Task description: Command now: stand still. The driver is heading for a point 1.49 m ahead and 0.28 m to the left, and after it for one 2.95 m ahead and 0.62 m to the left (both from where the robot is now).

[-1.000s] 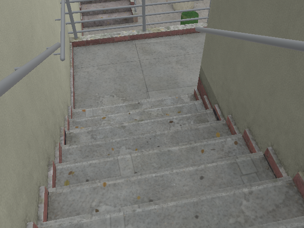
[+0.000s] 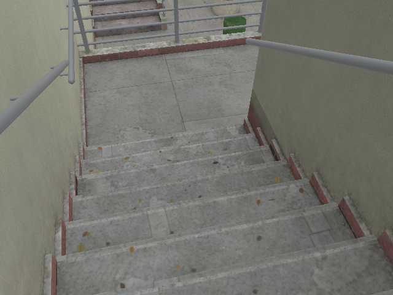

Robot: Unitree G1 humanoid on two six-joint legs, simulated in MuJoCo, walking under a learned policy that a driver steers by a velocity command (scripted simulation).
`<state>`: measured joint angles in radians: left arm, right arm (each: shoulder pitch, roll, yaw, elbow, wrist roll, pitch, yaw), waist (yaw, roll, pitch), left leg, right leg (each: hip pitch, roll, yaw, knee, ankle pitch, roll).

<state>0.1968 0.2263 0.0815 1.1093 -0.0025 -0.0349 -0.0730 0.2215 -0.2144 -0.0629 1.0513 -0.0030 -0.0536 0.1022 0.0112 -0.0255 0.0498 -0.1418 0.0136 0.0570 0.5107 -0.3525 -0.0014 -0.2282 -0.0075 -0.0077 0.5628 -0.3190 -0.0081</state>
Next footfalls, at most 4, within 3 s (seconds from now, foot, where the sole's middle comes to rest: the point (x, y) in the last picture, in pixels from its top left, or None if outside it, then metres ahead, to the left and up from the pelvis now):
1.04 left None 0.26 0.18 -0.93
1.40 right None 0.28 0.03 -0.93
1.62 left None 0.34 0.33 -0.94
2.34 left None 0.40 0.33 -0.98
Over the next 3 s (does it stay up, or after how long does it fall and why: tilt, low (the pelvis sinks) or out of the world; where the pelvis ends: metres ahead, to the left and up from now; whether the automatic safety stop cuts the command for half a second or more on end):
stays up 0.62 0.19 -0.41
